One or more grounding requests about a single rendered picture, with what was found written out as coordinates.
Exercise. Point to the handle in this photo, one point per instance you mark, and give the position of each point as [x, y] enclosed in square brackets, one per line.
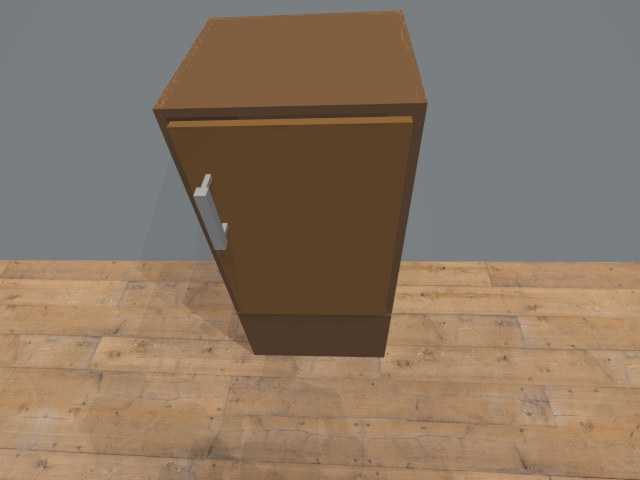
[204, 201]

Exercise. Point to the cupboard door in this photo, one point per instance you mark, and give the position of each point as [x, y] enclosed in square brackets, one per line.
[312, 207]

